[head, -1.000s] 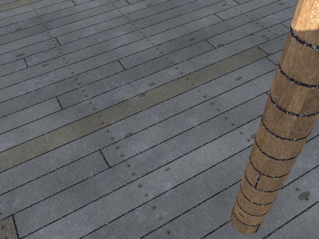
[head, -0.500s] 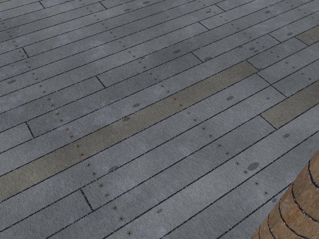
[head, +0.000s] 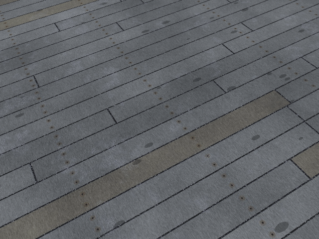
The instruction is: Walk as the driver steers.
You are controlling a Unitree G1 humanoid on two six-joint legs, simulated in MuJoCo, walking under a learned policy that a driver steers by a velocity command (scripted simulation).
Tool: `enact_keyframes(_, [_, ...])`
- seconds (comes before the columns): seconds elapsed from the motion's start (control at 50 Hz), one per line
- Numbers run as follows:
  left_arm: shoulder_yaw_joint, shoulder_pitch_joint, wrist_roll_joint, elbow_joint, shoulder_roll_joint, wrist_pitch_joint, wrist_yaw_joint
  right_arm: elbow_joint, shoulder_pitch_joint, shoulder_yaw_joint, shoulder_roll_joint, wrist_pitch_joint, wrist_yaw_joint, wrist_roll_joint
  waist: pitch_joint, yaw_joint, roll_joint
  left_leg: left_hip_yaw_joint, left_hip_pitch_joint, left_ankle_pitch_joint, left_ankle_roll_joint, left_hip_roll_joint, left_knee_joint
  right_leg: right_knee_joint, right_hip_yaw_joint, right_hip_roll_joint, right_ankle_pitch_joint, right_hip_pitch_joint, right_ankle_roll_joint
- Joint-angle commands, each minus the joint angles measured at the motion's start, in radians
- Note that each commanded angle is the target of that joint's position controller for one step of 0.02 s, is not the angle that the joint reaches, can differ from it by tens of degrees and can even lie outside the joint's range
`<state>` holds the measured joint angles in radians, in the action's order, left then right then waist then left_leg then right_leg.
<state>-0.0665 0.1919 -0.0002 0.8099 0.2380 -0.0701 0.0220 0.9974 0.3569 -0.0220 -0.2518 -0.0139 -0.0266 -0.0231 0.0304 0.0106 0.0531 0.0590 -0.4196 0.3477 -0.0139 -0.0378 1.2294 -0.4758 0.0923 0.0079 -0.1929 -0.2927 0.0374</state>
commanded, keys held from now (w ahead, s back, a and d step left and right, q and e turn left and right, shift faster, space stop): w+q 0.84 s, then w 0.16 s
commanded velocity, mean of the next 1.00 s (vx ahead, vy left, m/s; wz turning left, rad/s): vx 0.50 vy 0.00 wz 0.50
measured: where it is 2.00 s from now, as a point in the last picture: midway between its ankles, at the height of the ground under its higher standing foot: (76, 141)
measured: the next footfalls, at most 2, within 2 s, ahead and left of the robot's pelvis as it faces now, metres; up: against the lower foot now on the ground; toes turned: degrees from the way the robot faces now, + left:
left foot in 0.40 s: +0.36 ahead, +0.21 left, +0.00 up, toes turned +14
right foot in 1.00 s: +0.73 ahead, +0.19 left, +0.00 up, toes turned +34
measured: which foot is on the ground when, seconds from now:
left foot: up 0.00-0.38, down 0.40-1.00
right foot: down 0.00-0.40, up 0.42-0.98, down 1.00-1.00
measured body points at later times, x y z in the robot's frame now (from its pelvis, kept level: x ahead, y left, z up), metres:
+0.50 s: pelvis +0.24 +0.11 -0.03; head +0.26 +0.14 +0.42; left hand +0.33 +0.38 -0.16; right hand +0.29 -0.14 -0.15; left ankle +0.32 +0.20 -0.74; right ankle +0.12 -0.09 -0.63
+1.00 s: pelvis +0.52 +0.19 -0.01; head +0.53 +0.22 +0.44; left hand +0.60 +0.52 -0.09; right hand +0.65 -0.06 -0.13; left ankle +0.32 +0.20 -0.73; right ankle +0.70 +0.17 -0.74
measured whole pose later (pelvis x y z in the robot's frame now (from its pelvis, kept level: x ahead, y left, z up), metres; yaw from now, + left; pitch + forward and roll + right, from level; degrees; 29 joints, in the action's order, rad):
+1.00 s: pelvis +0.52 +0.19 -0.01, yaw +32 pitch +2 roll -1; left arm -0.06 0.00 0.00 0.75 0.28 -0.14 0.02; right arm 0.82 0.45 -0.09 -0.26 -0.03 0.03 -0.02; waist 0.00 0.08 -0.02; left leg 0.30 0.03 0.46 0.12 0.13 0.44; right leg -0.42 -0.03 0.03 0.01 -0.47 0.03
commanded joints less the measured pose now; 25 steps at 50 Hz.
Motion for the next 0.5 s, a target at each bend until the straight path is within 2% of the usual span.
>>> enact_keyframes(0.02, [-0.026, 0.042, 0.001, -0.023, 0.081, -0.038, -0.006, -0.101, -0.047, -0.042, -0.075, -0.034, 0.014, -0.010, 0.005, -0.023, -0.142, 0.067, -0.182, -0.075, -0.011, -0.106, -0.021, 0.333, -0.245, -0.276, -0.002, 0.119, 0.152])
enact_keyframes(0.04, [-0.044, 0.152, 0.017, 0.026, 0.104, -0.029, -0.008, -0.069, -0.019, -0.039, -0.041, -0.021, 0.009, -0.017, -0.004, -0.025, -0.105, 0.119, -0.183, -0.021, -0.016, -0.079, -0.027, 0.256, -0.207, -0.302, 0.157, 0.163, 0.138])
enact_keyframes(0.06, [-0.046, 0.159, 0.020, 0.032, 0.104, -0.023, -0.011, -0.064, -0.029, -0.043, -0.038, -0.013, 0.009, -0.019, -0.014, -0.018, -0.098, 0.129, -0.240, -0.044, -0.014, -0.076, -0.053, 0.254, -0.148, -0.286, 0.179, 0.201, 0.117])
enact_keyframes(0.08, [-0.058, 0.154, 0.022, 0.032, 0.145, -0.019, -0.015, -0.078, -0.046, -0.037, -0.011, -0.012, 0.008, -0.022, -0.012, -0.012, -0.164, 0.135, -0.285, -0.082, -0.024, -0.086, -0.110, 0.266, -0.134, -0.330, 0.203, 0.212, 0.133])
enact_keyframes(0.1, [-0.043, 0.124, 0.022, 0.019, 0.099, -0.023, -0.027, -0.073, -0.097, -0.052, -0.054, -0.011, 0.023, -0.025, -0.009, -0.032, -0.173, 0.085, -0.302, -0.134, -0.014, -0.081, -0.153, 0.307, -0.088, -0.312, 0.122, 0.216, 0.141])
enact_keyframes(0.12, [-0.042, 0.118, 0.023, 0.024, 0.101, -0.023, -0.036, -0.075, -0.118, -0.058, -0.044, -0.009, 0.027, -0.018, 0.009, -0.029, -0.192, 0.073, -0.324, -0.175, -0.010, -0.081, -0.205, 0.318, -0.053, -0.300, 0.101, 0.226, 0.129])
enact_keyframes(0.14, [-0.046, 0.124, 0.026, 0.035, 0.119, -0.020, -0.044, -0.072, -0.128, -0.059, -0.028, -0.006, 0.028, -0.012, 0.013, -0.024, -0.196, 0.057, -0.320, -0.218, -0.005, -0.086, -0.254, 0.330, -0.034, -0.299, 0.067, 0.221, 0.119])
enact_keyframes(0.18, [-0.047, 0.154, 0.028, 0.057, 0.130, -0.014, -0.057, -0.062, -0.129, -0.065, -0.011, 0.000, 0.022, -0.006, 0.033, -0.023, -0.180, 0.032, -0.324, -0.291, 0.010, -0.081, -0.322, 0.341, 0.027, -0.304, 0.077, 0.250, 0.102])
enact_keyframes(0.2, [-0.052, 0.200, 0.002, 0.059, 0.127, -0.012, -0.068, -0.070, -0.129, -0.059, 0.010, -0.001, 0.020, 0.006, 0.061, -0.035, -0.178, 0.029, -0.344, -0.337, 0.018, -0.084, -0.354, 0.349, 0.062, -0.315, 0.118, 0.267, 0.095])
enact_keyframes(0.22, [-0.055, 0.190, -0.002, 0.068, 0.145, -0.010, -0.072, -0.078, -0.129, -0.055, 0.029, 0.000, 0.016, 0.007, 0.078, -0.023, -0.195, 0.018, -0.332, -0.362, 0.026, -0.095, -0.397, 0.358, 0.079, -0.336, 0.112, 0.266, 0.089])
enact_keyframes(0.24, [-0.048, 0.134, -0.011, 0.037, 0.148, -0.025, -0.077, -0.081, -0.153, -0.058, 0.013, -0.015, 0.015, 0.029, 0.085, -0.033, -0.186, -0.042, -0.298, -0.446, 0.028, -0.089, -0.465, 0.408, 0.116, -0.290, 0.043, 0.247, 0.084])
enact_keyframes(0.28, [-0.050, 0.149, -0.013, 0.050, 0.158, -0.025, -0.079, -0.090, -0.157, -0.062, 0.017, -0.022, 0.010, 0.025, 0.097, -0.033, -0.170, -0.086, -0.243, -0.447, 0.048, -0.072, -0.532, 0.409, 0.163, -0.296, 0.056, 0.291, 0.075])
enact_keyframes(0.32, [-0.056, 0.149, -0.036, 0.062, 0.169, -0.012, -0.073, -0.092, -0.080, -0.062, 0.020, -0.020, 0.002, 0.021, 0.110, -0.004, -0.160, -0.107, -0.184, -0.358, 0.083, -0.068, -0.555, 0.357, 0.188, -0.323, 0.113, 0.337, 0.070])
enact_keyframes(0.34, [-0.059, 0.138, -0.046, 0.061, 0.174, -0.003, -0.070, -0.093, -0.019, -0.070, 0.004, -0.019, 0.004, 0.016, 0.099, 0.022, -0.157, -0.132, -0.140, -0.299, 0.105, -0.040, -0.555, 0.287, 0.203, -0.316, 0.237, 0.362, 0.059])
enact_keyframes(0.36, [-0.064, 0.116, -0.053, 0.039, 0.169, 0.008, -0.066, -0.089, 0.071, -0.072, 0.017, -0.010, 0.001, 0.003, 0.048, 0.054, -0.150, -0.175, -0.026, -0.210, 0.122, 0.020, -0.534, 0.161, 0.225, -0.310, 0.370, 0.345, 0.055])
enact_keyframes(0.38, [-0.054, 0.039, -0.043, 0.042, 0.180, 0.015, -0.060, -0.056, 0.225, -0.108, -0.047, 0.006, -0.002, -0.008, -0.041, 0.164, -0.118, -0.195, 0.196, -0.137, 0.152, 0.070, -0.522, -0.067, 0.232, -0.269, 0.489, 0.276, 0.019])
enact_keyframes(0.4, [-0.034, -0.001, -0.035, 0.017, 0.150, 0.013, -0.049, -0.028, 0.382, -0.141, -0.120, 0.018, 0.008, -0.013, -0.111, 0.245, 0.034, -0.148, 0.400, -0.134, 0.193, 0.124, -0.583, -0.372, 0.221, -0.194, 0.415, 0.152, -0.039])
enact_keyframes(0.42, [0.019, -0.012, 0.001, -0.010, -0.010, -0.003, -0.028, -0.043, 0.338, -0.128, -0.146, 0.018, 0.012, 0.001, -0.060, 0.156, 0.342, 0.189, 0.422, -0.067, 0.233, -0.015, -0.712, -0.700, 0.126, -0.070, -0.319, -0.083, -0.078])
enact_keyframes(0.44, [0.031, 0.127, -0.032, -0.074, -0.063, -0.028, -0.025, -0.081, 0.325, -0.122, -0.173, -0.018, 0.005, 0.024, -0.236, 0.024, 0.457, 0.819, 0.607, 0.355, 0.436, -0.188, -0.996, -0.990, -0.120, 0.083, -0.461, -0.345, -0.079])
enact_keyframes(0.46, [0.024, 0.057, -0.062, -0.061, 0.039, -0.060, -0.023, -0.097, 0.305, -0.113, -0.126, -0.047, 0.000, 0.024, -0.199, 0.064, 0.232, 0.876, 0.583, 0.443, 0.377, -0.251, -1.105, -1.019, -0.221, 0.027, -0.347, -0.416, -0.026])
enact_keyframes(0.48, [0.005, 0.003, -0.081, -0.058, 0.120, -0.074, -0.017, -0.119, 0.251, -0.109, -0.122, -0.066, 0.006, 0.011, -0.078, 0.067, 0.099, 0.758, 0.463, 0.384, 0.326, -0.267, -1.070, -0.961, -0.195, -0.018, -0.266, -0.443, 0.011])
enact_keyframes(0.5, [0.002, -0.052, -0.050, -0.053, 0.114, -0.074, -0.029, -0.144, 0.158, -0.094, -0.095, -0.071, 0.005, 0.015, -0.047, 0.039, -0.031, 0.638, 0.323, 0.268, 0.278, -0.221, -1.050, -0.868, -0.197, -0.072, -0.183, -0.363, 0.031])
Over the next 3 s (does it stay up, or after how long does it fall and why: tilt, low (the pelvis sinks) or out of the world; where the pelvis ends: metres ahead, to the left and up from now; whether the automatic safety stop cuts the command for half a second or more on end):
stays up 1.09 0.54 0.00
